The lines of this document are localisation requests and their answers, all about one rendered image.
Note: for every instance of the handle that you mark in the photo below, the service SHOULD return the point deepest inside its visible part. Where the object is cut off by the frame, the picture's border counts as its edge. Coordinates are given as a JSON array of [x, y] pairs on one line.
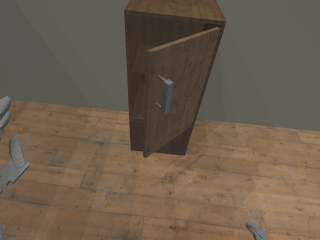
[[166, 95]]

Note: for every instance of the robot right hand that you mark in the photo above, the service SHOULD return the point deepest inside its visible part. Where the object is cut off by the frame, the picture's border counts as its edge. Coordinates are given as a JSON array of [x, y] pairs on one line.
[[257, 232]]

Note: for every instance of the robot left hand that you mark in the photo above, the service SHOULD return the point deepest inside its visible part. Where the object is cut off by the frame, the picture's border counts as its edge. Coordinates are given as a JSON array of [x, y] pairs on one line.
[[12, 170]]

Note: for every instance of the cupboard door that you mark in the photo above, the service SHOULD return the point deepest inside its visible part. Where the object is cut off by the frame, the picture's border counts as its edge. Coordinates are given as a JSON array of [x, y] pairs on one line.
[[185, 62]]

